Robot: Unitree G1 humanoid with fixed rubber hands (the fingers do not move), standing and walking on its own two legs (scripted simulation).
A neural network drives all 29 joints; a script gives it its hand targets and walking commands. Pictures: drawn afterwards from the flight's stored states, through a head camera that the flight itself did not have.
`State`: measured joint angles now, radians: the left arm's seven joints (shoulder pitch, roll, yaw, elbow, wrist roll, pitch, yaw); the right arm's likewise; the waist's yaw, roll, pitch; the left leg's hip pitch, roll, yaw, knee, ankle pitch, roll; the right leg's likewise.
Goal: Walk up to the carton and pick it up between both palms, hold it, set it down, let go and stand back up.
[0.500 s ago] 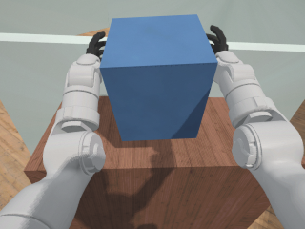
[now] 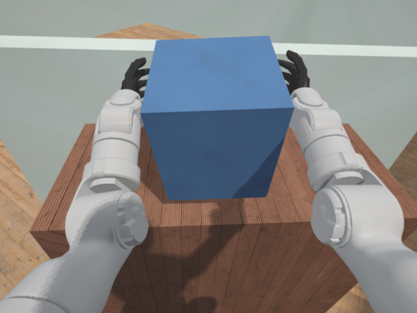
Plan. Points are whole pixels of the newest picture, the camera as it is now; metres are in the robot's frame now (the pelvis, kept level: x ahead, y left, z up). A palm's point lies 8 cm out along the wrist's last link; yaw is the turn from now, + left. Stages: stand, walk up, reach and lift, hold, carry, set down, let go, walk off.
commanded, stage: set down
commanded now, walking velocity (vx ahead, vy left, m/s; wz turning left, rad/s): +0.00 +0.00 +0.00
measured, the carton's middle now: (215, 124) +0.41 -0.02 +0.19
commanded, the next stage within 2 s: none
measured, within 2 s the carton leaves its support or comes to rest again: rests again in 1.82 s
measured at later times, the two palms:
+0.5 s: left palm (138, 109) +0.44 +0.12 +0.21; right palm (295, 113) +0.40 -0.18 +0.22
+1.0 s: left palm (143, 117) +0.45 +0.12 +0.19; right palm (292, 122) +0.41 -0.19 +0.19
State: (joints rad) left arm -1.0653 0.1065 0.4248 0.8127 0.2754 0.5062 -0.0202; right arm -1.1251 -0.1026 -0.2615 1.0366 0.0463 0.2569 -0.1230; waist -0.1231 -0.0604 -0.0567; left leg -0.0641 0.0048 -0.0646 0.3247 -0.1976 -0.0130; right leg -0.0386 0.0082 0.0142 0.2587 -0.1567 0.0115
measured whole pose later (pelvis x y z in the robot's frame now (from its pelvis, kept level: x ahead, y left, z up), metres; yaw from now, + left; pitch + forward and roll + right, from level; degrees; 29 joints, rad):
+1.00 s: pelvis +0.00 +0.00 +0.00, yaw -2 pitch -1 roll +0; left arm -1.03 0.06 0.46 0.90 0.31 0.34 -0.02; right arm -0.97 -0.02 -0.45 0.93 -0.20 0.13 -0.04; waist -0.08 -0.05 -0.02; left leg -0.09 0.01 -0.01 0.29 -0.18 -0.01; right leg -0.09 0.00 0.02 0.26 -0.15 0.02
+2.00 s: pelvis +0.01 +0.01 +0.00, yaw -3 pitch -1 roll +0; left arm -0.95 0.00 0.53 0.81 0.36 0.26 -0.06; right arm -0.87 0.04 -0.50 0.81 -0.31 0.04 -0.01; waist -0.07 -0.04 0.04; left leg -0.07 0.01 0.04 0.28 -0.20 0.00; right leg -0.09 -0.01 0.00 0.26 -0.16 0.02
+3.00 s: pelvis +0.01 +0.01 +0.00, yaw -6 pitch +3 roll -1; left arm -0.91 0.10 0.37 0.94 0.22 0.14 0.03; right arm -0.84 -0.02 -0.31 0.93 -0.12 0.00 -0.06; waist -0.05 -0.04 -0.01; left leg -0.17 0.04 0.09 0.35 -0.23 0.00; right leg -0.19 0.00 -0.02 0.29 -0.15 0.01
